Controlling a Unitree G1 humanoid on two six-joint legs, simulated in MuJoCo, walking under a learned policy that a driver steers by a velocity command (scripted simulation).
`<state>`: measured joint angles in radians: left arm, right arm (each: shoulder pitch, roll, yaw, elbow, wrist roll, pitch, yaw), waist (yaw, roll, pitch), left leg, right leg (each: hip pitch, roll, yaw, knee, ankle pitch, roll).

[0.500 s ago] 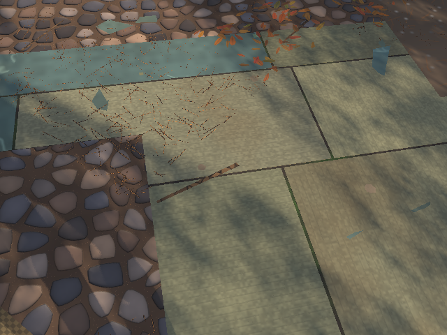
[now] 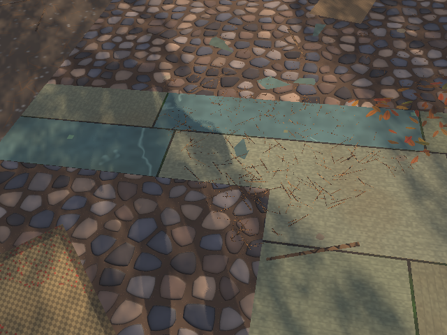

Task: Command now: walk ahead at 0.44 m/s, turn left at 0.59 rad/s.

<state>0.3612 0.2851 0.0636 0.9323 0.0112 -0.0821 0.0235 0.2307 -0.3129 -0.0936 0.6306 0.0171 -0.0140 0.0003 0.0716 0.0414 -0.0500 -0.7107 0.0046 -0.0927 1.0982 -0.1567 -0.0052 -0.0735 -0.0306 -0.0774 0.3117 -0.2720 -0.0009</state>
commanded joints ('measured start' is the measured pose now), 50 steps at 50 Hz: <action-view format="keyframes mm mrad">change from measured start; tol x32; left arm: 1 -24 123 15 -60 6 -16 0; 50 -114 143 28 -313 -19 8 -36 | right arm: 1 -121 -29 1 -111 8 -18 11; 50 7 -83 31 -13 -35 -91 -2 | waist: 1 11 -145 138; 10 20 -162 178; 16 -208 87 -329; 50 -90 -70 13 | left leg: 1 -189 50 12 -36 91 -18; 9 -9 50 166 -414 27 46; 13 612 -98 222 -546 18 171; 15 1170 328 -658 -694 -251 412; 24 497 174 -91 -924 289 282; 34 717 217 93 -943 239 196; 40 782 186 196 -422 929 102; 41 545 141 216 -107 627 60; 42 102 -89 118 237 -362 -10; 50 91 84 14 -38 -164 -35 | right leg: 1 45 -219 122 -180 82 -130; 8 108 -263 -20 -165 232 -128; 13 19 -231 -146 409 995 -59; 15 -641 13 24 1039 -321 19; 16 -725 -10 182 1116 -265 4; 30 -560 -87 93 397 476 13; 37 -631 -14 71 254 260 -69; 40 -242 103 -12 231 184 -143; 43 494 -277 888 36 -65 -392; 50 -126 -127 439 -80 357 -316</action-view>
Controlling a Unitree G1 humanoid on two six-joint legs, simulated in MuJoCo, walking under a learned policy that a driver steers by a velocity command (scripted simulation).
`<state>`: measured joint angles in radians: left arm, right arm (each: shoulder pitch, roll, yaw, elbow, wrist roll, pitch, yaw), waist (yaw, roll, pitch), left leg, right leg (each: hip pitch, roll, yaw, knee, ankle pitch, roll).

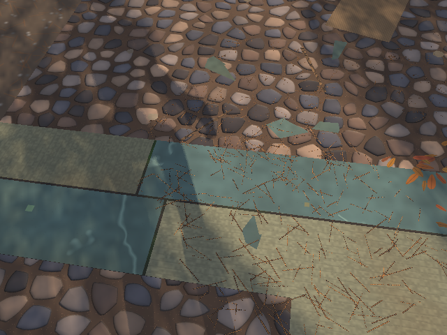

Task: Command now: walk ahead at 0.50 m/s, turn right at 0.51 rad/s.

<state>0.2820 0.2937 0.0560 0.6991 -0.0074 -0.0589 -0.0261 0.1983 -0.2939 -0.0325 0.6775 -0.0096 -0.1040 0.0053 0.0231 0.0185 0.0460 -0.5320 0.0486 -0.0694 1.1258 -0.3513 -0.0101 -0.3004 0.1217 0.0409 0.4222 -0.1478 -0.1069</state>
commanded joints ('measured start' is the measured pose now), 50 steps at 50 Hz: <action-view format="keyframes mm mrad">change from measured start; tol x32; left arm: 1 -29 147 39 -76 -3 -14 20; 50 -47 112 34 -95 8 -24 5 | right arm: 1 17 -89 -25 -67 -11 5 -11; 50 67 -103 -36 60 10 20 -1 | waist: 1 -38 -48 -70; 13 -36 -147 -94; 16 -77 320 -363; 35 -111 42 38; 42 52 -272 -464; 50 -48 -67 -84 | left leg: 1 -82 35 5 -128 68 -47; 13 250 -51 -4 -691 298 14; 16 872 391 -754 -802 -132 275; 22 421 193 -182 -921 166 175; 35 576 222 175 -927 517 147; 39 598 206 260 -564 1069 100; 40 436 173 272 -332 963 69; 42 -167 -81 57 260 -262 0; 50 -83 106 22 -44 121 -33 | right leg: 1 61 -263 287 -196 256 -205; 13 120 -215 383 51 47 -49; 18 -508 -137 112 881 -292 98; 39 -43 -67 -157 165 -20 -25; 42 740 -494 801 -66 -133 -337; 50 119 -313 191 -227 275 -183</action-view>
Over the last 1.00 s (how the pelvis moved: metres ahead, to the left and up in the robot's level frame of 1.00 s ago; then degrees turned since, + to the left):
0.55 0.10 -0.01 1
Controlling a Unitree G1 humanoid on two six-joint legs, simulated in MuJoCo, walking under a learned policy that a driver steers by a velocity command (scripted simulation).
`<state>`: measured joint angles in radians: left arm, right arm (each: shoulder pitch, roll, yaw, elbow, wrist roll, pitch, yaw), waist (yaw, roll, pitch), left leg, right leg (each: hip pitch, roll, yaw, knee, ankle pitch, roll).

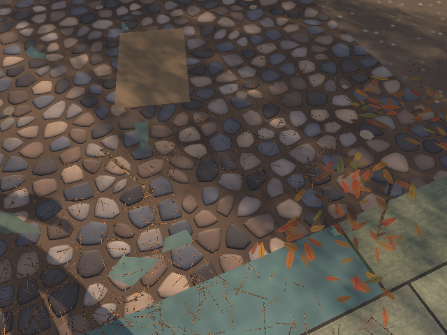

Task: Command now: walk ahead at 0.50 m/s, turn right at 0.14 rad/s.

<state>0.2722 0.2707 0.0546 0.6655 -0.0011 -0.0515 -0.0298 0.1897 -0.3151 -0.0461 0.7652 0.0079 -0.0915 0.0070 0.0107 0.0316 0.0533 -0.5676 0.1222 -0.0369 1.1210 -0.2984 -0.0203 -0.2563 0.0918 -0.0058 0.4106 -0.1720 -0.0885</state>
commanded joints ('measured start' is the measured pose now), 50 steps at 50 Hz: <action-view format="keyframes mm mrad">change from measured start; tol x32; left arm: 1 -28 141 37 -49 3 -35 13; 50 -33 147 40 -14 8 -16 65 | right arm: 1 45 -70 -19 -33 -6 12 -4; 50 -15 -68 -43 -197 11 88 -4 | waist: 1 -27 -75 -73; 14 46 -89 10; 20 -112 133 -437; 50 34 -178 -55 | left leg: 1 -75 34 -6 -88 122 -31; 14 -106 -73 41 -553 252 84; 17 320 -181 106 -582 219 159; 19 920 227 -731 -721 377 447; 20 925 207 -669 -740 407 404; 28 320 24 -220 -779 869 306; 39 392 -26 -419 -637 387 189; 43 -124 -224 -131 -142 -374 51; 50 -165 -71 -18 -32 -23 -15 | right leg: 1 74 -276 203 -230 306 -192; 11 278 -325 14 -251 227 -103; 17 281 -279 -109 283 837 5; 19 -363 28 2 973 -394 134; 20 -441 -42 150 1038 -401 113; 40 -50 -67 110 0 102 122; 43 312 -506 712 -131 -138 -166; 50 129 -325 265 -230 -213 -78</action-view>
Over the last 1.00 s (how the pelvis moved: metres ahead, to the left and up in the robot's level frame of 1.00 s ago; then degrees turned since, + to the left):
0.51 -0.11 0.00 -33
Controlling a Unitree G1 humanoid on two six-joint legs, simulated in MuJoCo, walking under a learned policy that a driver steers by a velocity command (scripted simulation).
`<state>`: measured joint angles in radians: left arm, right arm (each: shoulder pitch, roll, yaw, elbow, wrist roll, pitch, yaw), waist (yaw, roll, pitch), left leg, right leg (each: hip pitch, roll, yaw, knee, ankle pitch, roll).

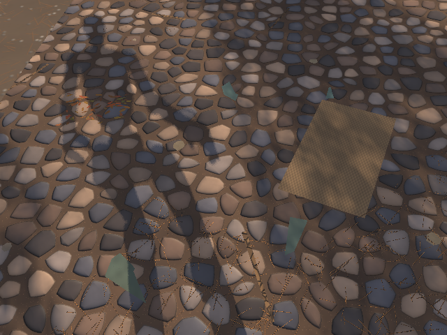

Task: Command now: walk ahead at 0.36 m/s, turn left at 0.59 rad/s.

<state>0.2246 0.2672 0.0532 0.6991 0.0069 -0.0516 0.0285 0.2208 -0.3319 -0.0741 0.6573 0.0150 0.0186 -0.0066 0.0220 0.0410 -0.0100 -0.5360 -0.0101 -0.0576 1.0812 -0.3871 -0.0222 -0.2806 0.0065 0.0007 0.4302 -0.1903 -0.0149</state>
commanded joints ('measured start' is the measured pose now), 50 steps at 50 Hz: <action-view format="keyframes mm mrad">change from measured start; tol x32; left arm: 1 25 156 45 -42 0 -20 5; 50 -26 150 39 -74 -14 -18 -42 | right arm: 1 -62 -44 -12 -97 4 -26 13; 50 65 -69 12 -37 -35 -124 0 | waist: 1 31 -184 5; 14 -47 -119 -8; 16 -110 280 -149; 36 -104 0 102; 43 87 -208 -443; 50 -53 -75 -2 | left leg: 1 -197 71 7 -22 88 -15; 14 265 0 165 -524 161 99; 17 854 358 -756 -834 -105 410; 25 451 209 -153 -880 547 264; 35 582 230 69 -922 574 175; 40 688 219 137 -484 1316 116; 41 499 195 155 -242 1179 83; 43 -143 -84 -41 366 -168 -8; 50 -55 107 -17 -10 59 -32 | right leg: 1 161 -247 232 -259 -171 -160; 13 154 -305 -26 -150 -3 -110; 15 8 -209 -163 248 226 -38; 18 -686 -45 72 903 -311 32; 31 -373 -78 -8 225 373 16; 40 -110 93 -111 117 94 -123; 43 763 -334 829 -48 1 -443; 50 26 -145 346 -215 255 -310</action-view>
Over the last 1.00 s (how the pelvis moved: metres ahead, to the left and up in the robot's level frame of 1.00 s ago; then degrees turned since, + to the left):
0.44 0.09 0.00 31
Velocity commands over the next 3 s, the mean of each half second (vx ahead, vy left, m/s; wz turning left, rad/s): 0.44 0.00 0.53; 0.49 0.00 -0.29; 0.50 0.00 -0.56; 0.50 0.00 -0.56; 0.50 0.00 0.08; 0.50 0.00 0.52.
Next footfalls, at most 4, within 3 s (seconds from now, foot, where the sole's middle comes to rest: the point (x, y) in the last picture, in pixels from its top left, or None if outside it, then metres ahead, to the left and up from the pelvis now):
0.30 left None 0.19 0.19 -0.78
0.82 right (221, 309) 0.58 0.09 -0.78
1.26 left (157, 237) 0.83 0.31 -0.78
1.78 right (254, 194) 1.02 -0.03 -0.78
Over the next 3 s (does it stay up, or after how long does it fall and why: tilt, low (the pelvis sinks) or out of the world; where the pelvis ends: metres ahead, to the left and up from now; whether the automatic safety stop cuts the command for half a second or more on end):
stays up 1.52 -0.20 0.00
